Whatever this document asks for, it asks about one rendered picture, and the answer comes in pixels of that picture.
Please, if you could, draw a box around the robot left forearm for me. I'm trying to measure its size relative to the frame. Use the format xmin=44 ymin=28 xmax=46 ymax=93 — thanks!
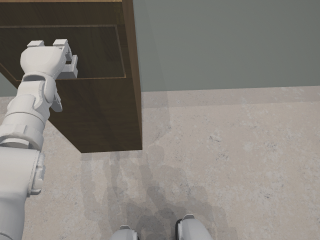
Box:
xmin=0 ymin=71 xmax=56 ymax=153

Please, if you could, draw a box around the cabinet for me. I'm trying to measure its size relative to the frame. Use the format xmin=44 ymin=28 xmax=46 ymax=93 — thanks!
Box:
xmin=0 ymin=0 xmax=143 ymax=153

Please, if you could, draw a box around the robot left upper arm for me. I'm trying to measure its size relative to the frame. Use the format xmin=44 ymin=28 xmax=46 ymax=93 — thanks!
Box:
xmin=0 ymin=146 xmax=46 ymax=240

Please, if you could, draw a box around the robot left shin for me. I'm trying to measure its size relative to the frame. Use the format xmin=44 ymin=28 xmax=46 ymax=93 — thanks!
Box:
xmin=119 ymin=225 xmax=131 ymax=230

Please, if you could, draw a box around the left robot hand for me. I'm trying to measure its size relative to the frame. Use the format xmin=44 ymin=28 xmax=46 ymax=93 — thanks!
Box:
xmin=20 ymin=39 xmax=73 ymax=112

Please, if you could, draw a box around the drawer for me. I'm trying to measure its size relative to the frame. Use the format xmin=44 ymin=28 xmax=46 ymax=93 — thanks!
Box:
xmin=0 ymin=24 xmax=125 ymax=80

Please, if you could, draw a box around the handle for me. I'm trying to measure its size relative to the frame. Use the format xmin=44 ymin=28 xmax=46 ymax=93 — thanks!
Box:
xmin=56 ymin=55 xmax=78 ymax=79

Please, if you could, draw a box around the robot left thigh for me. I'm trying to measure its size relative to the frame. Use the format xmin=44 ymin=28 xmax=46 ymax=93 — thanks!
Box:
xmin=109 ymin=229 xmax=138 ymax=240

